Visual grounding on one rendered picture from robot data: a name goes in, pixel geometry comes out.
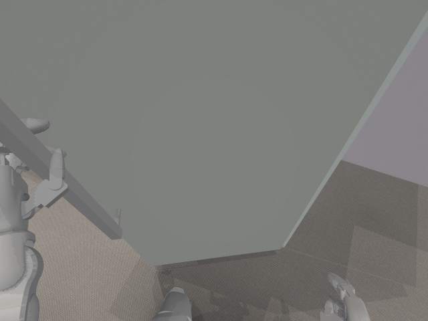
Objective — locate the robot left hand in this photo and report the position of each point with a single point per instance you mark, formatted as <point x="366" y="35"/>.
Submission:
<point x="14" y="212"/>

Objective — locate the left robot thigh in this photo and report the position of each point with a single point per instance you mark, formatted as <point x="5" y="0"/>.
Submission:
<point x="175" y="307"/>

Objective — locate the fridge door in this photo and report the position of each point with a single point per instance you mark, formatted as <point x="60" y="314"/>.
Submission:
<point x="209" y="123"/>

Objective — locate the robot left shin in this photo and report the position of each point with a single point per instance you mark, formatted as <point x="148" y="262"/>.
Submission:
<point x="177" y="290"/>

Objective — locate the handle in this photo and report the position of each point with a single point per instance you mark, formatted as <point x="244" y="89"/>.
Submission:
<point x="16" y="137"/>

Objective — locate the left robot forearm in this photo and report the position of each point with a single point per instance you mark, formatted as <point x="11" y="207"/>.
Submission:
<point x="21" y="267"/>

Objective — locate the robot right hand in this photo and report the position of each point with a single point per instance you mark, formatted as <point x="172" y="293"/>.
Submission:
<point x="352" y="308"/>

